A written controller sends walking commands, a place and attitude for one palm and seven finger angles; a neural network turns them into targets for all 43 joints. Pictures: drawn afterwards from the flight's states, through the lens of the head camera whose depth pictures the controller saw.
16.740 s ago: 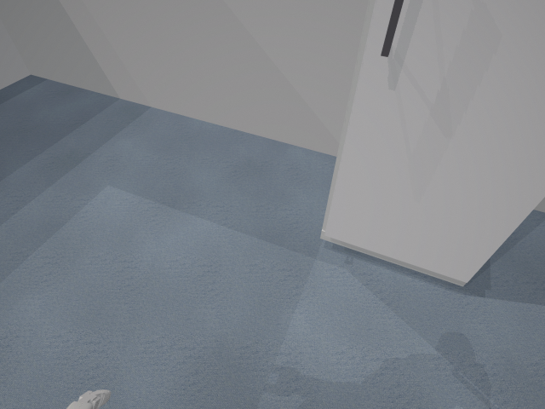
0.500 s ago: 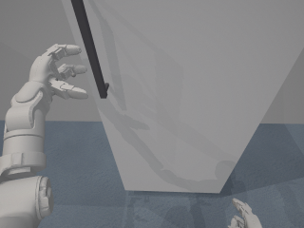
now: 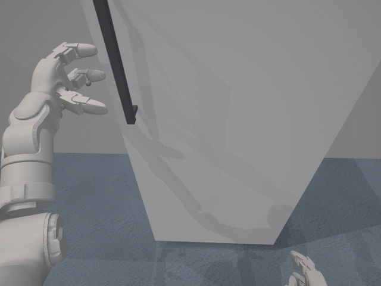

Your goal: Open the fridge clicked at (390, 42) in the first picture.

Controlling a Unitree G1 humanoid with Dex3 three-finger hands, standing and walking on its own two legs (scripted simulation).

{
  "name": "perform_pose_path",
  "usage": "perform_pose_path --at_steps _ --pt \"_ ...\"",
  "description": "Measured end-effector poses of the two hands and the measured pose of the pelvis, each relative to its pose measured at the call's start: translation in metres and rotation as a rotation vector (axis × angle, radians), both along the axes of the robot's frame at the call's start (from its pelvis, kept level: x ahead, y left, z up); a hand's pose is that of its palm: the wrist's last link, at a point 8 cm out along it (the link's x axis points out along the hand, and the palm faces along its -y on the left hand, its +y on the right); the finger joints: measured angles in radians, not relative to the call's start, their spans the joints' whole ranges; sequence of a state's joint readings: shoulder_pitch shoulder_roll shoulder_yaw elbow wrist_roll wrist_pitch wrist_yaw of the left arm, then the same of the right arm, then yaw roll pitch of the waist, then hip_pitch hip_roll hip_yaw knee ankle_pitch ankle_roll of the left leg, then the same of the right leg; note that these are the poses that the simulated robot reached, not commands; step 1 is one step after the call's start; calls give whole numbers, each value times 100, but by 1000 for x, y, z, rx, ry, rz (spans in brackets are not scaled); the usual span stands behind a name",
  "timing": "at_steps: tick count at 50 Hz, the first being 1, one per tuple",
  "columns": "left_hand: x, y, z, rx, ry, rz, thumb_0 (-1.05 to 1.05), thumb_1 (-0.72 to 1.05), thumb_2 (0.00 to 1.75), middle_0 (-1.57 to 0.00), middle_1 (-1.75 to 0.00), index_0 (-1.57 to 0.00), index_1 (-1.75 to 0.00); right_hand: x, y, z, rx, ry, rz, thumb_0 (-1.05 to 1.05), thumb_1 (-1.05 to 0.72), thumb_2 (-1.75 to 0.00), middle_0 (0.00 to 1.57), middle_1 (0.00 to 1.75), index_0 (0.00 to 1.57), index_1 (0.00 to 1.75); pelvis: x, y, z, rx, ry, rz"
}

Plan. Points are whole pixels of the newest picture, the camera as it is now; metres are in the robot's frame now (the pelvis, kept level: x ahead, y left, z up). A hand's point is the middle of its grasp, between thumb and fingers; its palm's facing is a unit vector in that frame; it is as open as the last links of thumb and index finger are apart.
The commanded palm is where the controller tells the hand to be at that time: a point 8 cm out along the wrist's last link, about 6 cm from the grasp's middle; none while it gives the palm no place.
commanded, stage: move the hooked fingers beside the handle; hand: left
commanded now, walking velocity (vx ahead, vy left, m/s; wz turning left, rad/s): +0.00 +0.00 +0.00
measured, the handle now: (120, 63) +0.46 +0.17 +0.27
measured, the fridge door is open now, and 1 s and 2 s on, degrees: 0 0 0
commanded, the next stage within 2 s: feel for the door with the fingertips in 0.44 s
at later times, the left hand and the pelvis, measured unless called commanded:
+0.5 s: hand (83, 91) +0.39 +0.23 +0.25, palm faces +0.05 -1.00 -0.05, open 14.0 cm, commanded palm +0.36 +0.27 +0.25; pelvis +0.00 +0.00 +0.00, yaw +0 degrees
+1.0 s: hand (109, 89) +0.40 +0.18 +0.25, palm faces +0.03 -1.00 -0.02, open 14.0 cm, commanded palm +0.37 +0.23 +0.25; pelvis +0.00 +0.00 +0.00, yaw -1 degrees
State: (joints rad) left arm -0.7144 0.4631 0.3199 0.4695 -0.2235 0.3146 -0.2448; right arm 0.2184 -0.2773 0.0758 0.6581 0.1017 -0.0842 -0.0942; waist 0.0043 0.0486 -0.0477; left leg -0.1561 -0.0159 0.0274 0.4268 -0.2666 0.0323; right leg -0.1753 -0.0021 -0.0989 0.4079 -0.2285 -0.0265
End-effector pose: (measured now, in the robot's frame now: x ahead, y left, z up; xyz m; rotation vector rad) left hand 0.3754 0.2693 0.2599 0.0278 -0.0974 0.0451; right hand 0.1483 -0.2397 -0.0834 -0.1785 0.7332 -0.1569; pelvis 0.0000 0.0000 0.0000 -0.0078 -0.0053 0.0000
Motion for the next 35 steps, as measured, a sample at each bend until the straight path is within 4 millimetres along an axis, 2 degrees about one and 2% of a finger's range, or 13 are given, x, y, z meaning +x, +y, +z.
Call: perform_pose_path --at_steps 5,10,15,20,29,35 --pt "11 4 -6 7 83 21 -1 -50 30 -30 -120 -30 -120 0 3 0 32 -14 -21 2 -91 -90 20 30 20 30 1 1 0 3 16 -13" --pt "4 6 -17 11 61 12 -1 -50 30 -30 -120 -30 -120 -6 1 -3 32 9 -26 2 -91 -90 20 30 20 30 4 1 0 3 14 -20" --pt "-7 12 -10 10 -11 23 -1 -50 30 -30 -120 -30 -120 -8 -1 -2 15 21 -17 2 -91 -90 20 30 20 30 6 0 0 1 0 -18" --pt "-11 17 -4 20 8 29 -1 -50 30 -30 -120 -30 -120 -1 -1 -1 9 11 -6 2 -91 -90 20 30 20 30 5 1 0 0 -3 -8" --pt "-10 -1 -12 2 39 -20 -1 -50 30 -30 -120 -30 -120 12 6 3 17 -25 16 2 -91 -90 20 30 20 30 1 2 0 1 1 -1" --pt "-3 -6 -12 3 34 7 -1 -50 30 -30 -120 -30 -120 12 10 5 26 -32 19 2 -91 -90 20 30 20 30 0 1 0 1 0 -5"
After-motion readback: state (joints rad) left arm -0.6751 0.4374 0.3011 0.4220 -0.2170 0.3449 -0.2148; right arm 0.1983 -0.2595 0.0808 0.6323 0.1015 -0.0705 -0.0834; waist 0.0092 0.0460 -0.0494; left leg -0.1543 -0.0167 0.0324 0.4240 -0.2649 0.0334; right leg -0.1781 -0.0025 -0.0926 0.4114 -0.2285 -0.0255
